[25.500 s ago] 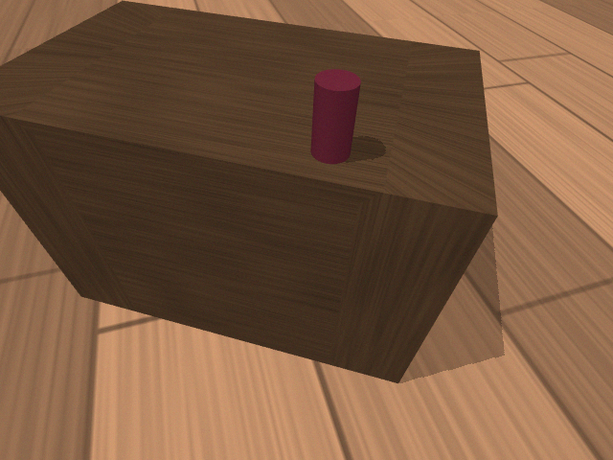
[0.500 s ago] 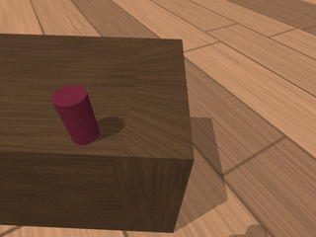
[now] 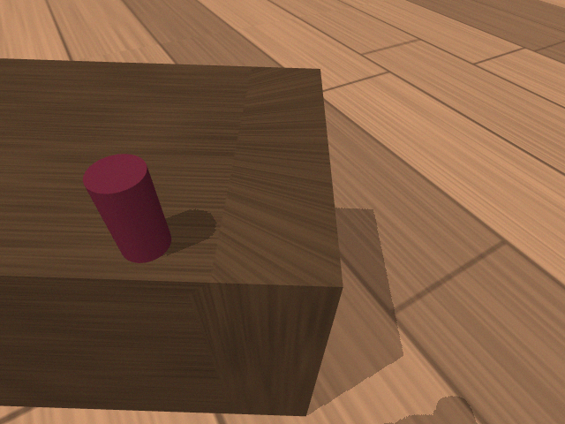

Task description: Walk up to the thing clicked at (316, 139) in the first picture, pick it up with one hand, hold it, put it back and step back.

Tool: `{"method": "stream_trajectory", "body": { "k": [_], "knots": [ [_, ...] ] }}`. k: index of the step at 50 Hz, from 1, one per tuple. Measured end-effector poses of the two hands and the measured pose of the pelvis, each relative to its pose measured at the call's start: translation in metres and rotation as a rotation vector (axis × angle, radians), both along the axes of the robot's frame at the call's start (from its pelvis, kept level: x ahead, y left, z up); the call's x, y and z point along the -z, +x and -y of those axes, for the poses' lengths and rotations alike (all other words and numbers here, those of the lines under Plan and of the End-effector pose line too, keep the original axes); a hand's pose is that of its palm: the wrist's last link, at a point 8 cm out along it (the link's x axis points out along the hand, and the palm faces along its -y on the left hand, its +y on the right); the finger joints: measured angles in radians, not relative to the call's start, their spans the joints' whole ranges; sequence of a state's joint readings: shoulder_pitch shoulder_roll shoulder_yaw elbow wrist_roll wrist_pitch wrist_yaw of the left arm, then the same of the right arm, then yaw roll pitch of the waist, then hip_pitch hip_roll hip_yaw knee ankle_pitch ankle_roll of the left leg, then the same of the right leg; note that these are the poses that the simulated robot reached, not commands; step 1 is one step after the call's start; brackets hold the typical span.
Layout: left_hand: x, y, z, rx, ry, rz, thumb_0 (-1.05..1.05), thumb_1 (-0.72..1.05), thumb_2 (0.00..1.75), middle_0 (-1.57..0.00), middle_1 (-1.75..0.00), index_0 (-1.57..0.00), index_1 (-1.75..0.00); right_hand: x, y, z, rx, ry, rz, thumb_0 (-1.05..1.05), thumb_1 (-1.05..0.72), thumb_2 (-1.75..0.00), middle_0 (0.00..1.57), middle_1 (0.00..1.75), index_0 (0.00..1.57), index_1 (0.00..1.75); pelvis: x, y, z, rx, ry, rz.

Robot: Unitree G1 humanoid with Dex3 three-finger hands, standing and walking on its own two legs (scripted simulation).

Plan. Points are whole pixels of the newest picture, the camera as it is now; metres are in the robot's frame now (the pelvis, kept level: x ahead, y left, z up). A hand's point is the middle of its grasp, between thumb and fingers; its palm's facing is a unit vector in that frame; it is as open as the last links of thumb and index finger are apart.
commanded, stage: stand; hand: left
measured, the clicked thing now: (132, 211) +0.40 +0.23 +0.09
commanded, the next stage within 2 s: none
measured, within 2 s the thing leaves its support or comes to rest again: neither
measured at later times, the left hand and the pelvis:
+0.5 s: hand out of the picture +0.07 +0.26 -0.15, palm faces -0.03 -0.94 -0.35, open 8.3 cm; pelvis +0.00 +0.00 +0.00, yaw +0 degrees
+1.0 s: hand out of the picture +0.08 +0.26 -0.16, palm faces -0.04 -0.94 -0.35, open 7.4 cm; pelvis +0.01 +0.00 +0.00, yaw -1 degrees
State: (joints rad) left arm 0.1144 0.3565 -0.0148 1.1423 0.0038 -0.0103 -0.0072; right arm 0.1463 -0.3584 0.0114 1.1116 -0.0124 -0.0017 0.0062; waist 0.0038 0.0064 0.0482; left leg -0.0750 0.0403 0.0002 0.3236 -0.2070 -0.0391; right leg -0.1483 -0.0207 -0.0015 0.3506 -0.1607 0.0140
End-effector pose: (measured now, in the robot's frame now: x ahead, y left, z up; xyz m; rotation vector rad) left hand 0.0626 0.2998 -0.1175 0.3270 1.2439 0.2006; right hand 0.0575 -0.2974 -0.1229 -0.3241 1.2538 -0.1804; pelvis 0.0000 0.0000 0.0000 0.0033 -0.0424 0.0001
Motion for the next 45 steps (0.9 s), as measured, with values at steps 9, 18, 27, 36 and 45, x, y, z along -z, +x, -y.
{"method": "stream_trajectory", "body": {
  "k": [9, 18, 27, 36, 45],
  "knots": [
    [-0.001, 0.003, -0.002, 0.001, 0.002, 0.007, -0.01, -0.27, 0.32, -0.15, -0.20, -0.15, -0.19, -0.001, 0.002, -0.001, 0.001, 0.000, 0.007, 0.01, -0.90, -0.90, 0.21, 0.30, 0.20, 0.30, 0.000, 0.001, -0.001, 0.003, 0.001, 0.000],
    [-0.001, 0.004, -0.001, 0.005, 0.001, 0.001, 0.00, 0.34, 0.75, -0.20, -0.28, -0.19, -0.28, 0.000, 0.003, -0.002, 0.003, 0.001, 0.008, 0.01, -0.90, -0.90, 0.21, 0.30, 0.20, 0.30, 0.000, 0.002, -0.001, 0.004, 0.002, -0.004],
    [0.000, 0.006, -0.001, 0.006, 0.001, -0.001, 0.00, 0.78, 0.88, -0.20, -0.30, -0.20, -0.29, 0.000, 0.005, -0.002, 0.006, 0.002, 0.007, 0.01, -0.90, -0.90, 0.21, 0.30, 0.20, 0.30, 0.000, 0.004, -0.001, 0.005, 0.001, -0.006],
    [0.000, 0.010, 0.000, 0.009, -0.001, 0.004, 0.00, 0.88, 0.90, -0.21, -0.30, -0.20, -0.30, 0.000, 0.008, -0.001, 0.010, 0.002, 0.009, 0.01, -0.90, -0.90, 0.20, 0.30, 0.20, 0.30, 0.000, 0.006, -0.001, 0.006, 0.001, -0.007],
    [0.001, 0.012, 0.001, 0.013, -0.002, 0.000, 0.00, 0.90, 0.90, -0.21, -0.30, -0.20, -0.30, -0.001, 0.009, -0.001, 0.015, 0.000, 0.007, 0.01, -0.90, -0.90, 0.20, 0.30, 0.20, 0.30, 0.000, 0.008, -0.001, 0.008, 0.000, -0.009]
  ]
}}
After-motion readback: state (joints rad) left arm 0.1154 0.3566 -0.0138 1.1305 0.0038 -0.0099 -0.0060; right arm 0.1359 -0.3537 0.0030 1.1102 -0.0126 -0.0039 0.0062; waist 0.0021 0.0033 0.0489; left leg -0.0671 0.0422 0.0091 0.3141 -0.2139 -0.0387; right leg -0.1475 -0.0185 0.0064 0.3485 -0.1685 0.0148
